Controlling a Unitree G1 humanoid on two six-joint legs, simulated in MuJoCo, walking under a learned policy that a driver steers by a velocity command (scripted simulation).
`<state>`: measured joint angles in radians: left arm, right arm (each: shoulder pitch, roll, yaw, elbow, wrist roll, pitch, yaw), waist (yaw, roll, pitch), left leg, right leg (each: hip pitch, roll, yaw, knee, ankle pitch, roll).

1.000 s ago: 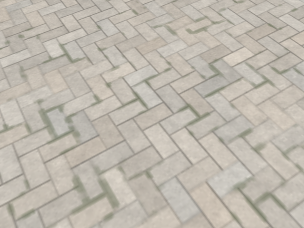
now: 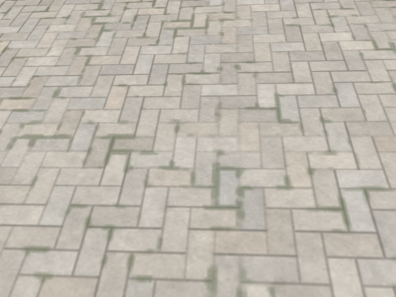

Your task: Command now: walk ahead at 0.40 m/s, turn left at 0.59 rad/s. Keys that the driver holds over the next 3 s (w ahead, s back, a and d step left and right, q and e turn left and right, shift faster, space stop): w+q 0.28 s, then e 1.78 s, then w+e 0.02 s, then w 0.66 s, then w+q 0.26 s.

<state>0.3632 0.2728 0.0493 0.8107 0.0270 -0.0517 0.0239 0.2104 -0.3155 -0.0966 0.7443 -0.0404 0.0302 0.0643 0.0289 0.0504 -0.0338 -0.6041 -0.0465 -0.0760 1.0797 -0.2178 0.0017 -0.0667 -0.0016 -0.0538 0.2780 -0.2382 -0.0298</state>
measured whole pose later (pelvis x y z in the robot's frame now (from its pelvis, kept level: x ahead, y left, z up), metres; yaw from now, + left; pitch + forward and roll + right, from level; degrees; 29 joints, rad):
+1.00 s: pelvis +0.32 +0.10 -0.01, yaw -4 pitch +1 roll +1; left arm 0.23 0.27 0.07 0.79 0.01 0.03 0.01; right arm 0.15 -0.25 -0.04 0.79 -0.03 0.04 -0.03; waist 0.01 0.02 0.08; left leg -0.48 0.00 -0.03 1.07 -0.44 -0.03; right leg -0.33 0.09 0.02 0.47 -0.14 -0.10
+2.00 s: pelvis +0.30 +0.13 -0.01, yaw -40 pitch +1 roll +1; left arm 0.23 0.29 0.06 0.72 0.01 0.04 -0.01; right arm 0.20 -0.31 -0.06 0.73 -0.02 0.07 -0.01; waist 0.00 0.03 0.07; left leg -0.48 0.02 -0.04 0.96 -0.38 -0.05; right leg -0.22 0.11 0.12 0.42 -0.20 -0.08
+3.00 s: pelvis +0.51 -0.14 +0.00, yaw -43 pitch +0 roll -1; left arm 0.37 0.22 0.03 0.93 0.02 -0.10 0.00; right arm 0.24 -0.26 -0.05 0.88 -0.03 -0.02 0.04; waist 0.01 0.04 0.03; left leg -0.66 0.07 -0.04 1.01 -0.11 0.05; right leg -0.02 0.08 -0.15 0.23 -0.22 -0.09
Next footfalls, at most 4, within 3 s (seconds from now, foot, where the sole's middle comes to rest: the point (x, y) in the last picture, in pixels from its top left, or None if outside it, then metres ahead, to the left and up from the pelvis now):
0.28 left None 0.25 0.16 -0.79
0.80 right None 0.41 0.04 -0.79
1.26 left None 0.39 0.24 -0.79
1.70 right None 0.29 0.05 -0.79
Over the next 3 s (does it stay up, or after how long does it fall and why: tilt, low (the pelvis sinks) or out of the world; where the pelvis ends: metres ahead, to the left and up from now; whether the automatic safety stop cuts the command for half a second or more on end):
stays up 0.51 -0.14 0.00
